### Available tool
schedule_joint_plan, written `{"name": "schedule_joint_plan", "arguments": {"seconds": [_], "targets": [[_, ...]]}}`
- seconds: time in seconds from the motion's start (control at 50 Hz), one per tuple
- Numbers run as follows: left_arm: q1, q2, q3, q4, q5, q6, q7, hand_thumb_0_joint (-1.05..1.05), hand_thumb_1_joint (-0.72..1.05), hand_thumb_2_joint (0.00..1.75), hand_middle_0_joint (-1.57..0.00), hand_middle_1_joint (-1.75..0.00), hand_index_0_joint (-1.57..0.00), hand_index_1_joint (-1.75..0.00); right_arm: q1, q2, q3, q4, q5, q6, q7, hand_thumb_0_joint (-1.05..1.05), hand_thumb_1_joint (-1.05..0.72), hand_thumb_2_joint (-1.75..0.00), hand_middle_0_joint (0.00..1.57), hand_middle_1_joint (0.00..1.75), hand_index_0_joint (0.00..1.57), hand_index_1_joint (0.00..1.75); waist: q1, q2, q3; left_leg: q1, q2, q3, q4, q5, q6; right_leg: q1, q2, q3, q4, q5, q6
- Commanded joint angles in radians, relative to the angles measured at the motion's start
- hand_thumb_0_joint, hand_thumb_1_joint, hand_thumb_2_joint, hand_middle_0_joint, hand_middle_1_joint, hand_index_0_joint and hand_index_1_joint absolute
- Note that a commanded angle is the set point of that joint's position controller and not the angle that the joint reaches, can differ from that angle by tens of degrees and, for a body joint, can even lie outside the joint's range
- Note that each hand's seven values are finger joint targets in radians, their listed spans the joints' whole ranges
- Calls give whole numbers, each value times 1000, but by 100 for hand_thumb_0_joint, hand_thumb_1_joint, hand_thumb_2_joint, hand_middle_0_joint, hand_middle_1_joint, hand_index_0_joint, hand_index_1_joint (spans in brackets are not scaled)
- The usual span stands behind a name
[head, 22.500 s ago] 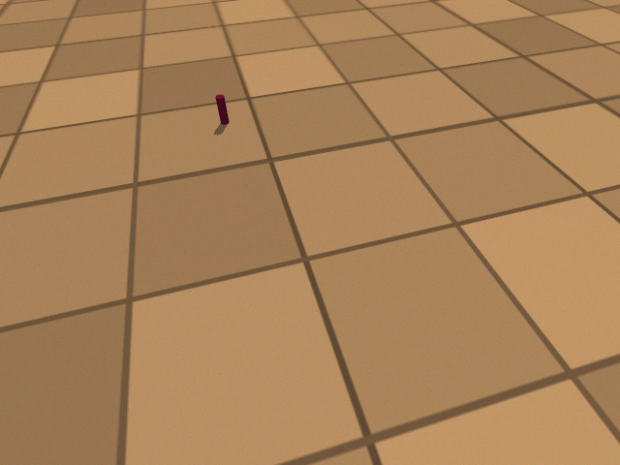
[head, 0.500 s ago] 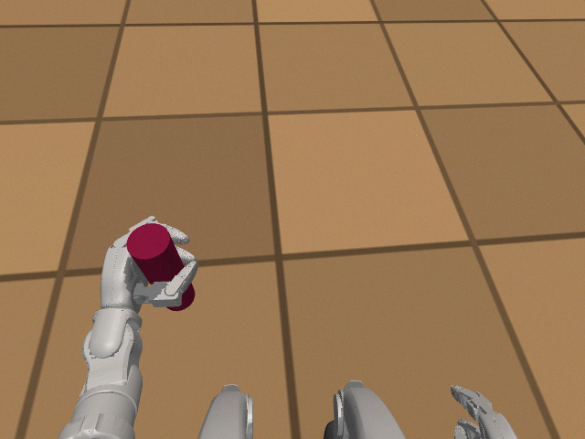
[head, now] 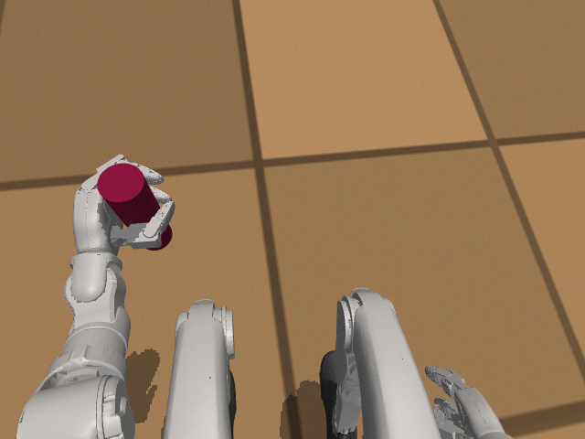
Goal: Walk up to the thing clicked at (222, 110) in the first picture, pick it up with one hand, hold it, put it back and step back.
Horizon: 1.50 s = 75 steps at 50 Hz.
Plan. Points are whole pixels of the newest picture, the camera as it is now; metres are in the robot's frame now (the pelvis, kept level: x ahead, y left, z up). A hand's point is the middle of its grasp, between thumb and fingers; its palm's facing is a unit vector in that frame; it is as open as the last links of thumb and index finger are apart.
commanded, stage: crouch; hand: left
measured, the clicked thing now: (141, 213) +0.43 +0.20 -0.06
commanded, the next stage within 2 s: lower in 0.90 s
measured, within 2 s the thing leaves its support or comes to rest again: neither
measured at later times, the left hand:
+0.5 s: hand (166, 224) +0.45 +0.20 -0.17, palm faces +0.05 -1.00 -0.01, open 6.8 cm
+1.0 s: hand (173, 232) +0.46 +0.20 -0.23, palm faces +0.04 -1.00 -0.02, open 6.8 cm
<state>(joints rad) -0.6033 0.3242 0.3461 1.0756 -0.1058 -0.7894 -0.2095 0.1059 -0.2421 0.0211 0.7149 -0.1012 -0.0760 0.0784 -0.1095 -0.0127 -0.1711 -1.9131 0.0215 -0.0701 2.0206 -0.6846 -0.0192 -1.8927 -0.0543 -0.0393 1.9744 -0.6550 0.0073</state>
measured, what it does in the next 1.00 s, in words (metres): lowers itself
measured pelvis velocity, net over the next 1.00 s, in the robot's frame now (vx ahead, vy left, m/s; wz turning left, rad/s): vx -0.02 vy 0.01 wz -0.11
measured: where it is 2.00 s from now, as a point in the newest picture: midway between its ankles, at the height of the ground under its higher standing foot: (280, 429)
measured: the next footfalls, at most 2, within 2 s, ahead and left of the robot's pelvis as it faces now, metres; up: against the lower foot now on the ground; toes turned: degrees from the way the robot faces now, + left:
none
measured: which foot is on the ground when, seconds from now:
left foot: down 0.00-1.00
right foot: down 0.00-1.00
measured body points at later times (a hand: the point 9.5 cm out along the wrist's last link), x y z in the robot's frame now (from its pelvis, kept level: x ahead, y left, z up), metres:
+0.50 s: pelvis -0.02 +0.01 -0.11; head +0.19 +0.06 +0.28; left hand +0.44 +0.25 -0.17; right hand +0.06 -0.27 -0.22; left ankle +0.08 +0.13 -0.42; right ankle +0.09 -0.13 -0.42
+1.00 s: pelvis -0.02 +0.01 -0.14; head +0.21 +0.09 +0.24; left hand +0.45 +0.25 -0.23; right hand +0.07 -0.27 -0.23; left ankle +0.08 +0.13 -0.42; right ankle +0.09 -0.13 -0.42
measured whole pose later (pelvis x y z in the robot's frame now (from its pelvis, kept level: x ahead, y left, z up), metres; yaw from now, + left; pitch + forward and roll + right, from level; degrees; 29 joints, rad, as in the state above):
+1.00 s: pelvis -0.02 +0.01 -0.14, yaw -6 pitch +25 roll -10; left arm -0.71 0.54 0.44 1.18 -0.05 -0.82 -0.16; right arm 0.04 -0.32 0.18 0.69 -0.20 0.00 0.14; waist -0.22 -0.08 0.06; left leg -2.27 0.00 -0.19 2.50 -0.68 -0.01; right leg -2.19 -0.03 -0.11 2.36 -0.62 0.04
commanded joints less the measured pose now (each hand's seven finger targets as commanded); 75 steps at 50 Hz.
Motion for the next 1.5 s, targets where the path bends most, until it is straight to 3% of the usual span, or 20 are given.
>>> {"name": "schedule_joint_plan", "arguments": {"seconds": [0.0, 0.08, 0.26, 0.4, 0.44, 0.46, 0.48, 0.54, 0.56, 0.6, 0.64, 0.84, 0.92, 1.02, 1.08, 1.14, 1.24, 1.28, 1.34, 1.48], "targets": [[-400, 215, 60, -189, -1, -108, 1, 0, 52, 132, -132, -143, -132, -143, 132, -215, -61, -49, -6, -13, -4, 0, -90, -91, 20, 30, 20, 30, -21, 157, -644, 351, -32, 47, -166, 175, 27, 280, 45, -24, -132, 183, -47], [-454, 257, 90, -168, 9, -105, 12, 0, 53, 132, -131, -142, -132, -142, 129, -226, -57, -46, -10, -4, -1, 0, -90, -91, 20, 30, 20, 30, -28, 163, -644, 280, -34, 58, -110, 94, 29, 232, 44, -30, -83, 127, -43], [-508, 318, 101, -116, 24, -89, 15, 0, 56, 129, -128, -139, -129, -138, 104, -255, -30, -38, -23, 9, 3, 0, -88, -90, 20, 30, 20, 30, -61, 155, -551, 115, -37, 60, 2, -22, 41, 138, 50, -56, 3, 39, -31], [-475, 346, 126, -92, 31, -83, 11, 0, 53, 127, -128, -139, -130, -138, 116, -288, -5, -31, -39, 23, 12, 0, -89, -90, 20, 30, 20, 30, -67, 199, -532, 109, -28, 31, 49, 45, 27, 78, 55, -88, 85, 105, -37], [-481, 346, 128, -100, 30, -87, 12, 0, 52, 128, -128, -139, -129, -138, 122, -300, 2, -33, -44, 30, 15, 0, -89, -90, 20, 30, 20, 30, -85, 220, -543, 121, -27, 17, 63, 82, 22, 82, 54, -97, 109, 139, -38], [-470, 322, 110, -102, 29, -86, 10, 0, 55, 128, -128, -139, -129, -137, 115, -299, 4, -37, -46, 31, 18, 0, -89, -90, 20, 30, 20, 30, -85, 219, -533, 115, -27, 14, 65, 81, 22, 71, 55, -100, 113, 139, -39], [-481, 362, 126, -121, 32, -89, 14, 0, 53, 127, -127, -138, -129, -137, 110, -300, 7, -37, -47, 33, 17, 0, -89, -90, 20, 30, 20, 30, -78, 226, -528, 99, -27, 17, 74, 63, 24, 70, 57, -97, 112, 126, -39], [-486, 341, 102, -120, 36, -94, 8, 0, 57, 128, -127, -139, -129, -137, 114, -315, 16, -31, -57, 39, 22, 0, -89, -90, 20, 30, 20, 30, -107, 253, -515, 127, -21, 1, 97, 100, 20, 46, 57, -108, 139, 166, -39], [-485, 370, 116, -137, 37, -95, 13, 0, 55, 128, -128, -139, -130, -138, 109, -317, 17, -32, -57, 39, 22, 0, -89, -90, 20, 30, 20, 30, -92, 266, -518, 127, -21, -1, 96, 96, 17, 37, 59, -109, 148, 158, -43], [-471, 363, 117, -123, 37, -94, 19, 0, 56, 130, -126, -139, -128, -138, 112, -323, 26, -35, -63, 45, 25, 0, -89, -90, 20, 30, 20, 30, -105, 271, -515, 135, -19, -8, 110, 124, 15, 43, 58, -116, 158, 181, -40], [-483, 352, 101, -131, 36, -101, 25, 0, 54, 130, -126, -140, -128, -138, 99, -323, 32, -35, -70, 49, 28, 0, -89, -90, 20, 30, 20, 30, -112, 266, -487, 107, -19, -8, 122, 94, 18, 34, 61, -118, 156, 162, -39], [-434, 376, 109, -96, 36, -119, 39, 0, 55, 129, -125, -139, -127, -137, 71, -345, 64, -47, -92, 67, 38, 0, -89, -90, 20, 30, 20, 30, -129, 243, -442, 61, -16, -20, 172, 96, 21, 52, 71, -135, 177, 171, -31], [-445, 419, 123, -104, 43, -129, 50, 0, 56, 130, -126, -140, -129, -138, 63, -355, 74, -55, -98, 73, 43, 0, -88, -90, 20, 30, 20, 30, -132, 262, -432, 54, -14, -31, 169, 63, 19, 45, 72, -145, 183, 142, -31], [-423, 407, 110, -97, 38, -134, 49, 0, 53, 128, -131, -140, -131, -140, 53, -363, 90, -56, -105, 74, 45, 0, -90, -90, 20, 30, 20, 30, -146, 280, -433, 83, -11, -40, 185, 110, 14, 46, 74, -151, 199, 189, -33], [-384, 370, 89, -6, 35, -142, 56, 0, 52, 128, -130, -141, -130, -141, 40, -374, 108, -54, -112, 78, 49, 0, -90, -90, 20, 30, 20, 30, -174, 239, -359, 45, -10, -52, 204, 108, 16, 36, 78, -164, 204, 190, -29], [-428, 438, 109, -14, 37, -172, 65, 0, 51, 128, -132, -141, -132, -140, 27, -385, 131, -62, -122, 82, 50, 0, -89, -90, 20, 30, 20, 30, -181, 256, -363, 58, -8, -63, 210, 105, 14, 54, 80, -173, 206, 187, -28], [-450, 484, 125, 6, 34, -217, 80, 0, 53, 128, -130, -140, -130, -140, -6, -399, 168, -71, -144, 83, 55, 0, -90, -90, 20, 30, 20, 30, -196, 279, -353, 67, -1, -75, 231, 106, 10, 81, 85, -183, 218, 193, -24], [-434, 489, 126, 26, 30, -231, 85, 0, 53, 127, -129, -139, -129, -139, -35, -407, 181, -80, -152, 81, 55, 0, -90, -90, 20, 30, 20, 30, -195, 294, -332, 77, 2, -86, 228, 99, 6, 57, 86, -191, 226, 185, -27], [-437, 478, 104, 53, 36, -248, 92, 0, 53, 128, -126, -138, -126, -138, -44, -416, 200, -78, -169, 82, 56, 0, -89, -90, 20, 30, 20, 30, -221, 320, -317, 105, 6, -96, 238, 125, 0, 68, 87, -201, 233, 216, -24], [-420, 526, 116, 100, 43, -277, 122, 0, 50, 127, -125, -136, -126, -137, -79, -438, 238, -88, -192, 87, 56, 0, -89, -90, 20, 30, 20, 30, -233, 332, -273, 108, 12, -118, 249, 136, -5, 82, 91, -222, 244, 232, -20]]}}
